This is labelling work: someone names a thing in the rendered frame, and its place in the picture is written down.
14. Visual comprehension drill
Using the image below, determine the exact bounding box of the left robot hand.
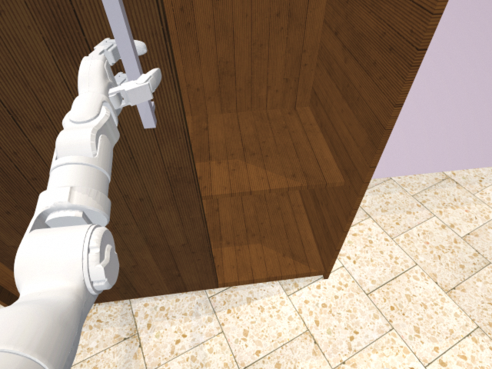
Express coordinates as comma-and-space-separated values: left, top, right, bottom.
78, 38, 161, 116

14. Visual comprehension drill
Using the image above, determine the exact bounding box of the robot left forearm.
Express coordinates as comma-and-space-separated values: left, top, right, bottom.
14, 92, 120, 294

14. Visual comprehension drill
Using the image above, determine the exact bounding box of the handle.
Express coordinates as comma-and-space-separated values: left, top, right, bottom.
102, 0, 157, 128

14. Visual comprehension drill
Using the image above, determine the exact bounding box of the wardrobe door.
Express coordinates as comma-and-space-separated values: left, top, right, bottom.
0, 0, 218, 304
0, 262, 20, 297

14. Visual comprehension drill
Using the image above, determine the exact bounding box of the left robot upper arm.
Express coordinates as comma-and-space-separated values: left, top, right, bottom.
0, 224, 119, 369

